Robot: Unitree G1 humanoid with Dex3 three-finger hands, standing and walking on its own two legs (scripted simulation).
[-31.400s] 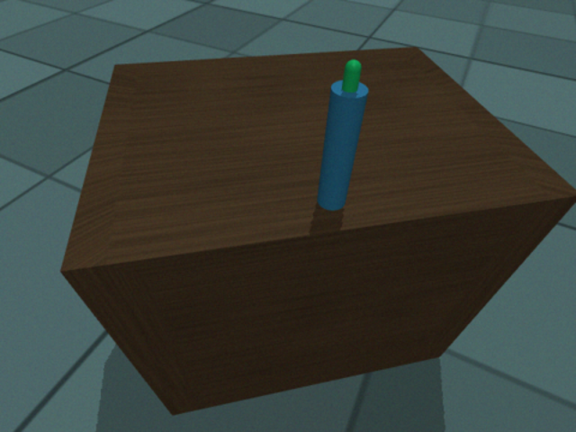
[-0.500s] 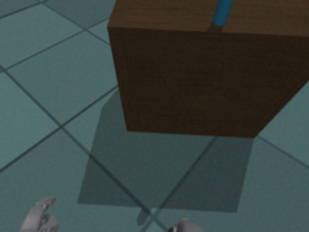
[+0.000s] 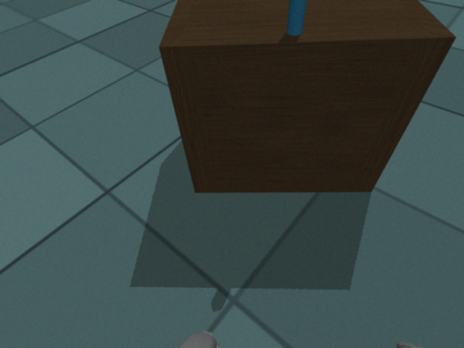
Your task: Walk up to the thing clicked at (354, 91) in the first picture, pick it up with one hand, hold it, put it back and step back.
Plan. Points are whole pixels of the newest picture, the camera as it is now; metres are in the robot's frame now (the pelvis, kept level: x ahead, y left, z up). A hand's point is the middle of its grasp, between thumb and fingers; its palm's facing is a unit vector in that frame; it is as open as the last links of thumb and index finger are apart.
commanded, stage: step back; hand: right
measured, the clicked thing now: out of the picture +1.07 -0.13 +0.17
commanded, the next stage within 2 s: stand in 1.00 s
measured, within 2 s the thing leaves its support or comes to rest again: neither
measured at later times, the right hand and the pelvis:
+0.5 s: hand out of the picture +0.04 -0.28 -0.16, palm faces -0.07 +0.93 -0.37, open 7.4 cm; pelvis -0.02 -0.01 +0.00, yaw +4 degrees
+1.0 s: hand out of the picture +0.16 -0.20 -0.15, palm faces -0.15 +0.93 -0.35, open 7.4 cm; pelvis +0.03 +0.03 -0.01, yaw +5 degrees
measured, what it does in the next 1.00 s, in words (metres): steps on the spot: left foot, then right foot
